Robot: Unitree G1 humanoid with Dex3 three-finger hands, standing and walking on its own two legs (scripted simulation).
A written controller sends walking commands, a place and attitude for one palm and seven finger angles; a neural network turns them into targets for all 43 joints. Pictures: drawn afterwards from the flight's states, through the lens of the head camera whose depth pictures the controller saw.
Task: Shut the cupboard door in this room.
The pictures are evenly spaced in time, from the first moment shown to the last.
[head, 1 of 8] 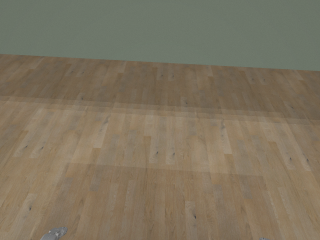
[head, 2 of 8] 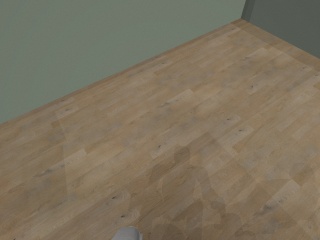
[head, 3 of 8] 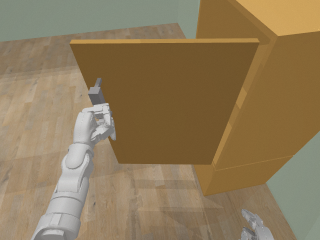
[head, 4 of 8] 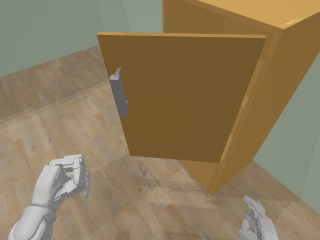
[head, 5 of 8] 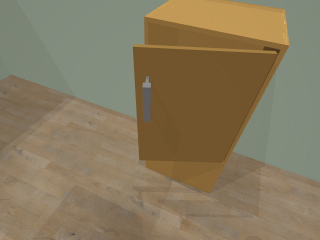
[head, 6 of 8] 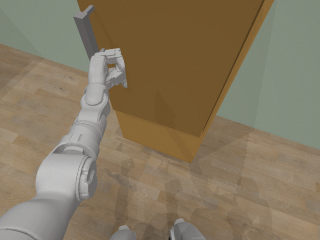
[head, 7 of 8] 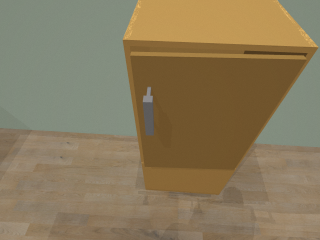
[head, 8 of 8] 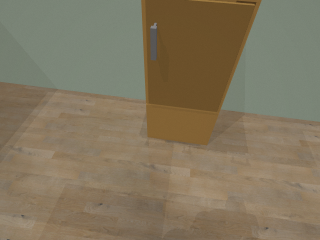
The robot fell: no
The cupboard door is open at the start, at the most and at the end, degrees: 78 78 0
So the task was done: yes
